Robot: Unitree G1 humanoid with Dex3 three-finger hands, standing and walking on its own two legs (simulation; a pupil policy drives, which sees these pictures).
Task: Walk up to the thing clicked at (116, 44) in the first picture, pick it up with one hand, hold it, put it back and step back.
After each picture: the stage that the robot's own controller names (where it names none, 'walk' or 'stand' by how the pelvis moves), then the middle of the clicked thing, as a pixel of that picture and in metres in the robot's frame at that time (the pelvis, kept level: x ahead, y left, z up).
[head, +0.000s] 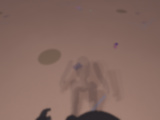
stand; (115, 45) +1.77 -0.62 -0.72
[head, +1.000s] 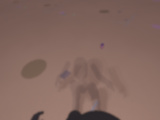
walk; (102, 46) +1.72 -0.14 -0.70
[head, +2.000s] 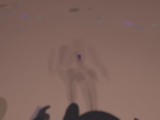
walk; (79, 57) +1.15 +0.26 -0.71
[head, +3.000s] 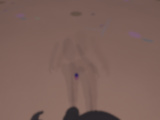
walk; (76, 76) +0.72 +0.21 -0.70
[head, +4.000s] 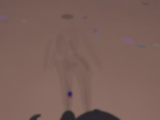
walk; (70, 95) +0.43 +0.19 -0.71
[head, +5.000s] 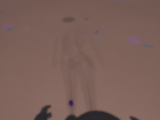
stand; (71, 103) +0.32 +0.22 -0.72
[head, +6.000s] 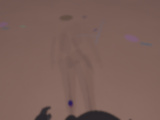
stand; (70, 103) +0.30 +0.21 -0.72
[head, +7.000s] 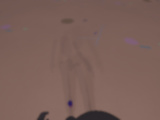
stand; (70, 104) +0.32 +0.22 -0.73
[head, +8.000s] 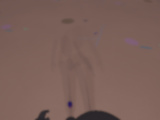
stand; (70, 104) +0.31 +0.22 -0.73
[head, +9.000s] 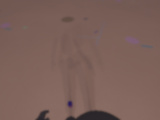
stand; (70, 104) +0.30 +0.22 -0.73
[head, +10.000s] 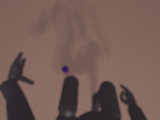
go down; (65, 69) +0.38 +0.23 -0.40
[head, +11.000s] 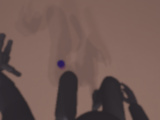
go down; (61, 65) +0.39 +0.24 -0.31
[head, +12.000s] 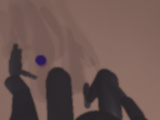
close in; (41, 61) +0.38 +0.27 -0.23
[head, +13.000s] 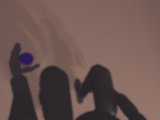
close; (26, 60) +0.38 +0.28 -0.22
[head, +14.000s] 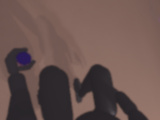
lift; (24, 60) +0.37 +0.29 -0.22
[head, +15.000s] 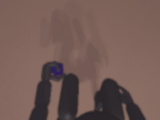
lift; (58, 72) +0.31 +0.22 -0.06
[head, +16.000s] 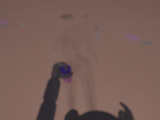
hold; (66, 74) +0.33 +0.17 +0.04
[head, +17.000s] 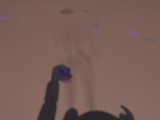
hold; (66, 76) +0.33 +0.17 +0.00
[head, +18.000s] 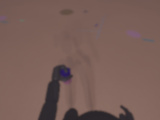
hold; (66, 76) +0.33 +0.17 +0.00
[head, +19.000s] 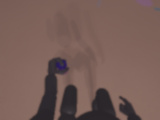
crouch; (62, 67) +0.37 +0.20 -0.07
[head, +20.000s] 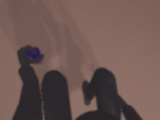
lower; (36, 56) +0.41 +0.27 -0.19
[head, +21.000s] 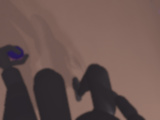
lower; (17, 56) +0.40 +0.30 -0.22
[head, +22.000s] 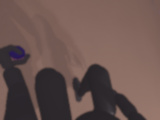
lower; (19, 56) +0.40 +0.30 -0.22
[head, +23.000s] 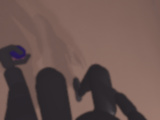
lower; (19, 56) +0.40 +0.30 -0.22
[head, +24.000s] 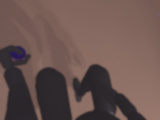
lower; (19, 56) +0.39 +0.30 -0.22
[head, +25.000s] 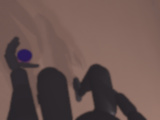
withdraw; (24, 57) +0.39 +0.28 -0.22
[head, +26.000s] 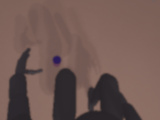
stand; (56, 61) +0.41 +0.24 -0.27
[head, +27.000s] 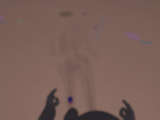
stand; (70, 100) +0.33 +0.18 -0.65
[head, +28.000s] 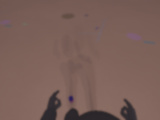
stand; (71, 99) +0.35 +0.20 -0.66
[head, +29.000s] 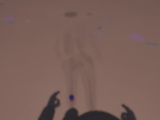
stand; (71, 98) +0.35 +0.20 -0.68
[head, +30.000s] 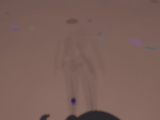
walk; (73, 101) +0.36 +0.19 -0.72
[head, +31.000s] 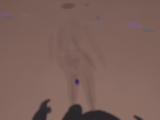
walk; (77, 82) +0.52 +0.18 -0.70
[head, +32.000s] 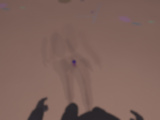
walk; (74, 63) +0.86 +0.24 -0.70
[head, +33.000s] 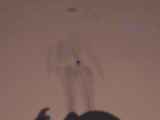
stand; (78, 63) +0.98 +0.21 -0.71
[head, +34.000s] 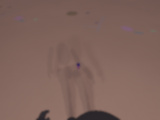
stand; (78, 66) +0.98 +0.21 -0.73
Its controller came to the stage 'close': yes
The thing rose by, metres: 0.71
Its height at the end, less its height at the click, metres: +0.00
